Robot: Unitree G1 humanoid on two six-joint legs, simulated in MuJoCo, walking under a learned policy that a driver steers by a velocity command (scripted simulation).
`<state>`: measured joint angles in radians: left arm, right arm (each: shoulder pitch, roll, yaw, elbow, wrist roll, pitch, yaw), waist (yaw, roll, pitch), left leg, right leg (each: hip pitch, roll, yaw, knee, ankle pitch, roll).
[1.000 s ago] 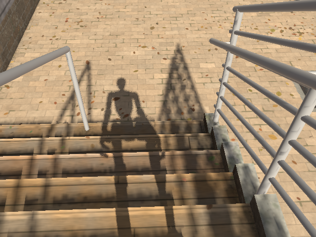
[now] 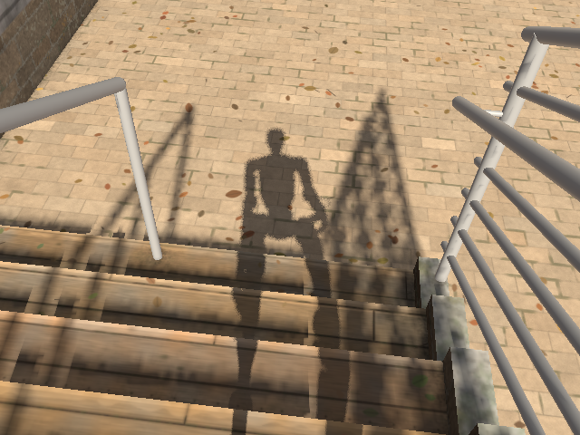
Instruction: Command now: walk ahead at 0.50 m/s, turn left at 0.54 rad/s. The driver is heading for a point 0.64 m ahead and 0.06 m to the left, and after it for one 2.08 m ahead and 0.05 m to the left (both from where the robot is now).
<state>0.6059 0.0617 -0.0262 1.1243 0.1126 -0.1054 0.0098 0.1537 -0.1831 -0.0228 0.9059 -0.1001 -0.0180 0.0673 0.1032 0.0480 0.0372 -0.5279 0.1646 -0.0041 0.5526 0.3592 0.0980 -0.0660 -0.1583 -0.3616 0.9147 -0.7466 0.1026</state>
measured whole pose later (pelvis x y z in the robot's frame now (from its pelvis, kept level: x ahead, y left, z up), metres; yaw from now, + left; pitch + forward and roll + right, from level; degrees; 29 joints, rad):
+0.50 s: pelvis +0.29 +0.07 -0.16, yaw +14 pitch +2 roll +3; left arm 0.07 0.18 -0.01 0.87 0.04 -0.06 -0.06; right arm 0.57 -0.09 0.04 1.07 -0.03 -0.11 0.00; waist -0.12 -0.05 -0.05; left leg -0.33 -0.12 -0.02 1.01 -0.71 0.05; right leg -0.71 -0.10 0.05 0.71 0.33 0.00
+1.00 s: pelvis +0.57 +0.08 -0.32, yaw -2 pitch +4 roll +0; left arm 0.53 0.15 -0.01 1.02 0.09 -0.13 -0.08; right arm 0.14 -0.18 0.04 0.77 -0.09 -0.11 0.01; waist 0.05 -0.02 -0.07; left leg -0.57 -0.02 0.02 1.04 -0.49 0.02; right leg -0.46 0.13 0.11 1.17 -0.58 -0.13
